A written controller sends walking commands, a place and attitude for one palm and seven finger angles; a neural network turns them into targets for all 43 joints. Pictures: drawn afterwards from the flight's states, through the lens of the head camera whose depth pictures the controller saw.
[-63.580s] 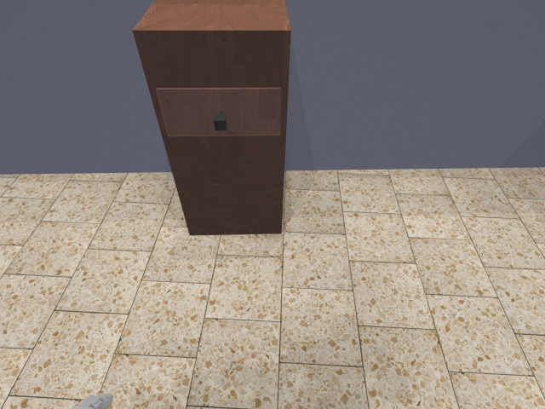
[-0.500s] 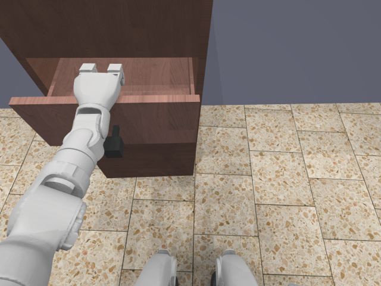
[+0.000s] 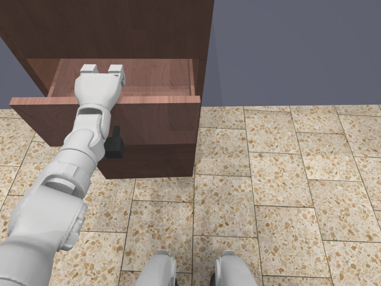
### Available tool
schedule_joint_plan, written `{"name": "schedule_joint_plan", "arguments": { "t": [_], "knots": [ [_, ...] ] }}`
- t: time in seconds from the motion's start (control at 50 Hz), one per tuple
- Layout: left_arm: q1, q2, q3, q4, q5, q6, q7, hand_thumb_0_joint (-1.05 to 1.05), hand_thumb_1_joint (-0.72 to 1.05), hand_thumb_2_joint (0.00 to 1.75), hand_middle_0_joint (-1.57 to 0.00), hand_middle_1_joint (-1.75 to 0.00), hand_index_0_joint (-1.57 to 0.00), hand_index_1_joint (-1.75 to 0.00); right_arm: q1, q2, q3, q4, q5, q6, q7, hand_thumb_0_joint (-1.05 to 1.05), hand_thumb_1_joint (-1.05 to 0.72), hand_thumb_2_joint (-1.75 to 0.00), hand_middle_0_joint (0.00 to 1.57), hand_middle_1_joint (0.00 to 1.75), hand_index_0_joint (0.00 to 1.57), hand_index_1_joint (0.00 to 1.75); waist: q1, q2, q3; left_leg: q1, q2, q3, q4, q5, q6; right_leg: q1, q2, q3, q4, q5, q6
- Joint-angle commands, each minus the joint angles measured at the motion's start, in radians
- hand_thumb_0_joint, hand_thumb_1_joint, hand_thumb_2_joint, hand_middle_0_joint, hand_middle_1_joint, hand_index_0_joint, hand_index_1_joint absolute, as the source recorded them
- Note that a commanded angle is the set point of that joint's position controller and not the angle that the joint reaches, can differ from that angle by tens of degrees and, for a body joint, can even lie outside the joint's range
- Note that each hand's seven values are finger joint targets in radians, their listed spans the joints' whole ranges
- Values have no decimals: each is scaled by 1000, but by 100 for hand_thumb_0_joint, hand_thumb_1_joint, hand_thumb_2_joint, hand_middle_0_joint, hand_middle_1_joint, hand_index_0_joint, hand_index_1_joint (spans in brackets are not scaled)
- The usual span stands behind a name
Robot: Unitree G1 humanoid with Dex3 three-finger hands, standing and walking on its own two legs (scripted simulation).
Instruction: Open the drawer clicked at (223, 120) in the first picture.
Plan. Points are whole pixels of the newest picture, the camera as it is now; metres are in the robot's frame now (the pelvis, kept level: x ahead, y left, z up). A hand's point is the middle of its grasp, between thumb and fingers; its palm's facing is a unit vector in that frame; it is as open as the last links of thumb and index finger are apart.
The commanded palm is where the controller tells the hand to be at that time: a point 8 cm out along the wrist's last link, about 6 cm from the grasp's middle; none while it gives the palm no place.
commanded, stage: re-aim the fingers above the handle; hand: left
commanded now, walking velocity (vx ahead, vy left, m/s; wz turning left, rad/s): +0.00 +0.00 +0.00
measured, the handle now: (115, 140) +0.43 +0.19 -0.01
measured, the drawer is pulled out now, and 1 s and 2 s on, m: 0.13 0.12 0.11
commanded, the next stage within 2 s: lower the fingers behind the handle in 1.18 s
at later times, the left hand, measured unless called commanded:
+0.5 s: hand (106, 100) +0.51 +0.21 +0.04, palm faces +0.01 +0.04 -1.00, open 14.5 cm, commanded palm +0.48 +0.16 +0.01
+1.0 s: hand (106, 99) +0.51 +0.21 +0.04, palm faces +0.01 +0.05 -1.00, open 14.6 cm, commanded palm +0.49 +0.16 +0.01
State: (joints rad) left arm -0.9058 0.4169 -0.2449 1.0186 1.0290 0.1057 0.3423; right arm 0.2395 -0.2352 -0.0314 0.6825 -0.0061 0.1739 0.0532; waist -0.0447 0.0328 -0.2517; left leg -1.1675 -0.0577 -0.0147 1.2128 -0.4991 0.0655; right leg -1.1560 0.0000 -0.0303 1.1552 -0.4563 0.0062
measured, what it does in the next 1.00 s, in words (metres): stands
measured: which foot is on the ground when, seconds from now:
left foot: down 0.00-1.00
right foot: down 0.00-1.00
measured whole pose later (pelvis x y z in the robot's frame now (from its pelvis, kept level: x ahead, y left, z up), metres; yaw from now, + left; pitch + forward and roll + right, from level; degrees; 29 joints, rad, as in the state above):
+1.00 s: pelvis -0.01 +0.00 -0.01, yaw +0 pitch +28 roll -3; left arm -1.00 0.47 -0.24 1.06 1.04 0.11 0.31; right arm 0.26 -0.24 -0.01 0.69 0.00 0.12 0.03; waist -0.08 0.03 -0.24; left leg -1.24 -0.06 -0.01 1.25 -0.49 0.06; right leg -1.23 0.00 -0.03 1.20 -0.45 0.00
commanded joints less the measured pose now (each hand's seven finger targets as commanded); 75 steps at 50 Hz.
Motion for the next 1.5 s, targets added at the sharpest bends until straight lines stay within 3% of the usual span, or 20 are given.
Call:
{"name": "schedule_joint_plan", "arguments": {
  "t": [0.0,0.06,0.14,0.22,0.34,0.4,0.52,0.6,0.66,0.78,0.82,0.9,0.96,1.02,1.08,1.14,1.28,1.34,1.4,1.48],
  "knots": [
    [-103,-240,-61,-3,-39,-53,-47,0,-50,30,-30,-120,-30,-120,72,-158,-51,-70,4,-20,-13,0,-90,-90,20,30,20,30,-144,-53,-169,288,50,-70,-205,125,-27,43,44,-46,-145,52,-64],
    [-136,-247,-72,-3,-38,-47,-43,0,-50,30,-30,-120,-30,-120,73,-159,-49,-70,5,-26,-15,0,-90,-90,20,30,20,30,-153,-48,-166,279,48,-72,-205,96,-25,27,40,-47,-143,36,-60],
    [-212,-125,1,51,-12,-39,-34,0,-50,30,-30,-120,-30,-120,92,-175,-44,-55,4,-34,-30,0,-90,-90,20,30,20,30,-168,-61,-150,224,48,-78,-183,60,-21,-5,38,-42,-125,17,-60],
    [-231,-161,-28,46,-16,-36,-43,0,-50,30,-30,-120,-30,-120,98,-171,-42,-63,1,-49,-29,0,-90,-90,20,30,20,30,-174,-25,-182,243,48,-80,-177,68,-24,-22,37,-44,-115,15,-59],
    [-195,-161,-25,42,-32,-33,-70,0,-50,30,-30,-120,-30,-120,102,-170,-41,-70,6,-55,-29,0,-90,-90,20,30,20,30,-162,-12,-219,262,53,-80,-176,79,-28,-18,40,-47,-106,19,-57],
    [-184,-115,4,54,-35,-33,-79,0,-50,30,-30,-120,-30,-120,111,-177,-37,-68,10,-55,-34,0,-90,-90,20,30,20,30,-159,-48,-205,234,52,-76,-179,68,-22,3,41,-45,-112,13,-56],
    [-231,-107,-11,45,-34,-39,-81,0,-50,30,-30,-120,-30,-120,117,-180,-31,-63,14,-68,-40,0,-90,-90,20,30,20,30,-176,-43,-168,199,49,-72,-181,7,-16,-17,37,-39,-122,-21,-51],
    [-179,-71,28,66,-28,-39,-80,0,-50,30,-30,-120,-30,-120,132,-184,-33,-58,12,-71,-41,0,-90,-90,20,30,20,30,-155,-43,-191,207,51,-70,-175,51,-18,-3,40,-39,-114,0,-57],
    [-198,-124,-18,39,-30,-41,-85,0,-50,30,-30,-120,-30,-120,127,-177,-33,-62,13,-70,-38,0,-90,-90,20,30,20,30,-165,-38,-188,227,52,-74,-181,51,-21,-13,40,-42,-118,0,-54],
    [-192,-110,-5,48,-28,-34,-80,0,-50,30,-30,-120,-30,-120,125,-180,-34,-59,16,-70,-40,0,-90,-90,20,30,20,30,-164,-39,-179,229,53,-81,-187,40,-23,-19,40,-43,-114,0,-55],
    [-226,-137,-28,38,-28,-34,-80,0,-50,30,-30,-120,-30,-120,127,-178,-36,-55,13,-72,-38,0,-90,-90,20,30,20,30,-178,-35,-184,239,54,-84,-183,48,-23,-32,40,-44,-113,7,-52],
    [-234,-133,-19,45,-28,-30,-77,0,-50,30,-30,-120,-30,-120,128,-180,-41,-47,10,-69,-36,0,-90,-90,20,30,20,30,-176,-32,-189,251,58,-94,-185,53,-26,-40,39,-47,-105,14,-56],
    [-234,-176,-52,30,-35,-28,-79,0,-50,30,-30,-120,-30,-120,119,-174,-40,-51,9,-68,-33,0,-90,-90,20,30,20,30,-179,-17,-183,256,52,-85,-184,53,-26,-38,38,-46,-115,14,-54],
    [-244,-134,-24,44,-35,-29,-82,0,-50,30,-30,-120,-30,-120,125,-178,-37,-46,8,-65,-36,0,-90,-90,20,30,20,30,-181,-19,-185,241,50,-80,-173,68,-23,-28,39,-46,-110,23,-55],
    [-225,-157,-41,36,-41,-31,-89,0,-50,30,-30,-120,-30,-120,120,-173,-37,-51,7,-62,-35,0,-90,-90,20,30,20,30,-180,-36,-195,238,46,-67,-162,89,-19,-10,41,-43,-120,31,-53],
    [-189,-138,-25,39,-40,-39,-97,0,-50,30,-30,-120,-30,-120,117,-173,-35,-56,8,-56,-34,0,-90,-90,20,30,20,30,-164,-20,-204,241,45,-64,-163,99,-22,1,42,-44,-116,31,-56],
    [-195,-123,-20,37,-29,-45,-95,0,-50,30,-30,-120,-30,-120,113,-174,-33,-59,10,-55,-37,0,-90,-90,20,30,20,30,-169,-39,-181,219,44,-66,-163,70,-19,-6,43,-44,-115,15,-56],
    [-205,-174,-53,24,-28,-45,-92,0,-50,30,-30,-120,-30,-120,105,-170,-38,-59,7,-55,-31,0,-90,-90,20,30,20,30,-173,-18,-181,237,47,-75,-163,80,-22,-33,42,-49,-104,21,-57],
    [-208,-146,-32,37,-22,-41,-90,0,-50,30,-30,-120,-30,-120,106,-175,-38,-54,7,-53,-32,0,-90,-90,20,30,20,30,-176,-33,-180,218,45,-74,-154,85,-21,-36,42,-48,-97,22,-59],
    [-220,-168,-51,28,-26,-35,-90,0,-50,30,-30,-120,-30,-120,96,-173,-36,-55,8,-57,-31,0,-90,-90,20,30,20,30,-179,-32,-187,201,39,-70,-143,67,-16,-42,41,-48,-90,7,-59]
  ]
}}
